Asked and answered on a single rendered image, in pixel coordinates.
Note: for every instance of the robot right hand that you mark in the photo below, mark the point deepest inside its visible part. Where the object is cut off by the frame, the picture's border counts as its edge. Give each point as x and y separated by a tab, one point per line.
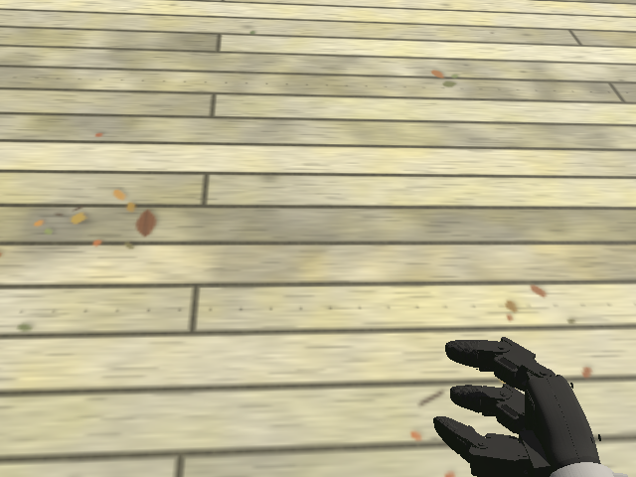
552	427

